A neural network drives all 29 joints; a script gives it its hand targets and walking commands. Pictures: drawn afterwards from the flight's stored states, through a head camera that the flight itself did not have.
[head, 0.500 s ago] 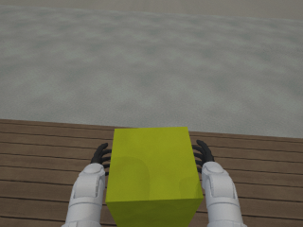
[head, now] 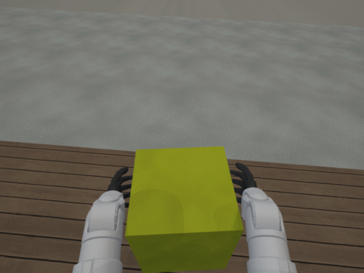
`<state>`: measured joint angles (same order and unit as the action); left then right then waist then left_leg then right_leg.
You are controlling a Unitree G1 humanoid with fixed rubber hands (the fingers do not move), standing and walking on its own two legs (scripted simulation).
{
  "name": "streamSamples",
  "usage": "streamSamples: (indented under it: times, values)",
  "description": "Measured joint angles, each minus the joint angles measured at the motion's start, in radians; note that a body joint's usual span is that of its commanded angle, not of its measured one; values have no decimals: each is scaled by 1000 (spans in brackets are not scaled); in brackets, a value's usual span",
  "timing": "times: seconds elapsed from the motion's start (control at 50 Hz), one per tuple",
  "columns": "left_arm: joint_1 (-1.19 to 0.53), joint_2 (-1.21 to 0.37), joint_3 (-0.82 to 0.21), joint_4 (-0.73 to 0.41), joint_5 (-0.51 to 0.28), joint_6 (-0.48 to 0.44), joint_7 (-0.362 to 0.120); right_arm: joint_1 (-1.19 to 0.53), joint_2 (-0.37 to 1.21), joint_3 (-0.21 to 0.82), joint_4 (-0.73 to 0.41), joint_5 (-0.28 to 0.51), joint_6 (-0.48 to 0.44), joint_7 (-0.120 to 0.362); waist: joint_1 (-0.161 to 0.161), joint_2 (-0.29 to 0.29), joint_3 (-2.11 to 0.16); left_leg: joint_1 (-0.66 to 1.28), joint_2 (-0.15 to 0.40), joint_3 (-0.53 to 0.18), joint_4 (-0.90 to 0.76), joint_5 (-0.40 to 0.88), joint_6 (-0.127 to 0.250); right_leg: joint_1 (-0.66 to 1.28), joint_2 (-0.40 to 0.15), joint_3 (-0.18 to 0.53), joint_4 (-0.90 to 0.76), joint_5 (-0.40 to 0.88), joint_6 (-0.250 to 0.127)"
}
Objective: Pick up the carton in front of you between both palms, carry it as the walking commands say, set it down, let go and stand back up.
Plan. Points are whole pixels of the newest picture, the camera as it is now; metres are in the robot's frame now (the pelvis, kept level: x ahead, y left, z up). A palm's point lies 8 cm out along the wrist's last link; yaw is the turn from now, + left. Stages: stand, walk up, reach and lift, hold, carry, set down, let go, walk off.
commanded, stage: hold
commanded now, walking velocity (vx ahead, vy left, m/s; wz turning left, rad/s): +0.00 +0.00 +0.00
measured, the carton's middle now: (182, 211) +0.30 +0.00 -0.02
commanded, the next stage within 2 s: carry in 0.20 s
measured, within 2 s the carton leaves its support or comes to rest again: neither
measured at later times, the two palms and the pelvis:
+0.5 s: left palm (121, 178) +0.32 +0.14 +0.08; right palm (253, 174) +0.32 -0.16 +0.09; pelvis +0.04 -0.01 -0.01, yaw +1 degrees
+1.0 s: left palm (146, 122) +0.54 +0.11 +0.06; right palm (247, 127) +0.52 -0.20 +0.07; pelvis +0.30 -0.03 -0.03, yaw -1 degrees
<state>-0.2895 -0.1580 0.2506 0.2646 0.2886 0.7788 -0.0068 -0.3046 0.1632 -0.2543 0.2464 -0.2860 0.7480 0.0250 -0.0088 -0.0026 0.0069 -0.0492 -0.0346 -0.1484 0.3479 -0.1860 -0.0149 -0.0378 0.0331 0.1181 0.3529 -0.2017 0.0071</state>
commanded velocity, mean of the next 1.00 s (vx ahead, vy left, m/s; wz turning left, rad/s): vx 0.42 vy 0.00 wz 0.00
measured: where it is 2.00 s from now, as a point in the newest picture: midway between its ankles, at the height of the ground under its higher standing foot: (178, 189)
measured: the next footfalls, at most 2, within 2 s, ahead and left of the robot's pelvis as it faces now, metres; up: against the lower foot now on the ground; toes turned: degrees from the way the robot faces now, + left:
left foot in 0.66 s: +0.16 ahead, +0.10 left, +0.00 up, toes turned +8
right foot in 0.98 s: +0.41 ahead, -0.13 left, +0.00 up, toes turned -11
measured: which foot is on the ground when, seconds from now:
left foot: down 0.00-0.46, up 0.48-0.64, down 0.66-1.00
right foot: down 0.00-0.68, up 0.70-0.96, down 0.98-1.00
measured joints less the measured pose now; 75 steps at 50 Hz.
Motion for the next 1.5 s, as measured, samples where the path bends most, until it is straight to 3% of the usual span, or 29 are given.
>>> streamSamples:
  times: [0.24, 0.3, 0.38, 0.42, 0.48, 0.54, 0.62, 0.68, 0.74, 0.78, 0.82, 0.88, 0.96, 1.0, 1.04, 1.08, 1.12, 1.22, 1.28, 1.36, 1.42, 1.46, 1.5]
  values:
    - [4, 1, 0, -17, -4, -4, 2, -8, 2, 0, -4, 1, -5, 1, 2, -8, 10, 4, -6, 5, 4, 0, 7, 9, -6, 2, -7, 4, 6]
    - [7, 3, -7, -33, -15, 4, 6, -3, 1, 9, -24, 9, 4, -5, 11, -5, -30, -66, -2, 32, 76, -56, 9, -74, -18, -20, 85, -98, 6]
    - [26, 16, -35, -129, -69, 38, 22, 23, -6, 55, -132, 52, 46, -34, 18, 0, -79, -136, 15, 68, 130, -111, 9, -177, -42, -74, 202, -232, -2]
    - [42, 17, -45, -183, -92, 61, 27, 38, -10, 75, -195, 71, 79, -46, 19, 10, -104, -159, 33, 73, 144, -89, 0, -188, -43, -104, 188, -174, -5]
    - [72, 13, -82, -273, -117, 117, 48, 82, -20, 93, -291, 104, 131, -53, 11, 15, -146, -206, 56, 83, 239, -176, -7, -178, -39, -143, 161, -91, -5]
    - [94, 19, -129, -353, -140, 182, 69, 127, -28, 104, -396, 140, 193, -74, 5, -22, -171, -284, 63, 169, 347, -225, -9, -150, -58, -166, 123, -131, -14]
    - [131, 24, -144, -515, -173, 267, 96, 133, -28, 125, -508, 188, 262, -97, 14, -51, -167, -317, 46, 268, 226, -181, 3, -118, -84, -155, 71, -140, -2]
    - [166, 29, -138, -629, -203, 323, 117, 148, -29, 158, -578, 222, 300, -122, 23, -45, -162, -285, 34, 313, 133, -30, 39, -140, -96, -146, 182, -221, 10]
    - [242, 32, -133, -683, -238, 379, 135, 210, -34, 207, -606, 241, 346, -153, 24, -22, -178, -249, 42, 340, 154, -102, 60, -267, -94, -175, 461, -294, -3]
    - [281, 31, -150, -690, -257, 404, 150, 269, -36, 219, -644, 251, 382, -170, 10, 12, -187, -203, 57, 336, 111, -127, 55, -348, -78, -204, 544, -304, -12]
    - [297, 30, -164, -690, -272, 416, 153, 317, -34, 216, -684, 260, 401, -187, -11, 32, -187, -152, 67, 325, 55, -124, 43, -410, -74, -227, 516, -292, -15]
    - [296, 29, -171, -699, -291, 408, 160, 348, -31, 210, -726, 276, 404, -203, -40, 41, -176, -78, 78, 309, -1, -143, 27, -471, -80, -252, 383, -179, -14]
    - [315, 28, -174, -721, -293, 380, 194, 353, -31, 211, -750, 298, 397, -221, -49, 32, -180, 25, 95, 306, 6, -231, -11, -459, -81, -312, 186, -16, -10]
    - [323, 27, -183, -708, -290, 359, 207, 355, -32, 203, -752, 305, 395, -227, -46, 54, -189, 24, 138, 291, 125, -316, -27, -429, -63, -349, 198, 56, -50]
    - [320, 28, -190, -673, -285, 353, 212, 363, -31, 192, -731, 309, 393, -230, -30, 38, -201, -99, 151, 254, 414, -305, -11, -414, -66, -369, 251, -35, -86]
    - [328, 27, -187, -667, -287, 357, 206, 366, -30, 193, -717, 313, 394, -229, -8, 2, -186, -247, 128, 227, 666, -293, 2, -360, -76, -376, 215, -74, -82]
    - [352, 24, -181, -697, -301, 357, 188, 368, -30, 203, -714, 310, 385, -216, 16, -22, -162, -371, 120, 231, 765, -235, 9, -290, -76, -379, 141, -68, -69]
    - [397, 19, -195, -775, -295, 339, 168, 391, -28, 223, -746, 289, 339, -171, 71, -36, -140, -546, 126, 258, 593, -73, 8, -120, -72, -351, -38, -65, -54]
    - [368, 23, -205, -793, -296, 337, 163, 400, -27, 220, -790, 279, 324, -168, 72, -16, -132, -573, 125, 275, 416, 13, 11, -17, -75, -341, -97, -95, -31]
    - [349, 26, -217, -807, -305, 346, 161, 414, -26, 216, -844, 268, 336, -177, 51, -12, -144, -549, 108, 352, 244, 108, 20, 105, -94, -331, -114, -183, 11]
    - [370, 23, -215, -827, -299, 362, 161, 408, -27, 221, -848, 273, 366, -183, 33, -24, -148, -464, 80, 400, 162, 104, 49, 152, -126, -312, -4, -299, 40]
    - [370, 23, -188, -800, -295, 375, 156, 384, -29, 231, -788, 281, 377, -186, -2, -63, -140, -452, 62, 426, 241, 34, 104, 64, -181, -284, 285, -311, 25]
    - [366, 24, -172, -771, -291, 389, 156, 371, -30, 233, -738, 286, 383, -190, -29, -44, -123, -430, 79, 419, 266, -25, 106, -112, -139, -199, 656, -277, 3]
